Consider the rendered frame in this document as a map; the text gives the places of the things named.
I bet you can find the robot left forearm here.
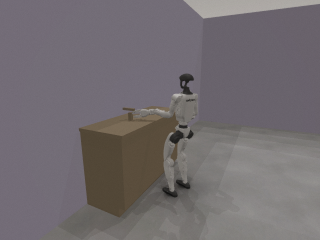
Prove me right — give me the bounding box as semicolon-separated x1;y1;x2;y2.
148;108;170;118

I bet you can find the robot right upper arm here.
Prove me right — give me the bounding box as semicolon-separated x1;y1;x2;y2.
193;93;198;116

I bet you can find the humanoid robot head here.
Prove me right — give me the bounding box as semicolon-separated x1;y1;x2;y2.
179;73;194;95

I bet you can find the counter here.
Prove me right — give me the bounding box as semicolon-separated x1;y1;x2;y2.
79;106;179;217

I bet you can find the robot left foot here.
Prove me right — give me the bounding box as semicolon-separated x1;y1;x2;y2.
162;187;178;198

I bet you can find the robot left upper arm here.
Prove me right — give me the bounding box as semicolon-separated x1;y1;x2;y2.
167;93;183;118

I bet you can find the robot left hand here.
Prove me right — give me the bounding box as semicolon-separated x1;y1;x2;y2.
132;109;149;118

